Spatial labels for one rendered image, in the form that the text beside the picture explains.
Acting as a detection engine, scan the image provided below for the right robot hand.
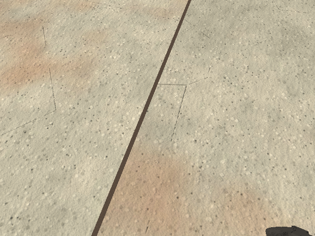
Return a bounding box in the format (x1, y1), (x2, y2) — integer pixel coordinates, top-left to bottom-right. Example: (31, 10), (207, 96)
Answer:
(266, 225), (312, 236)

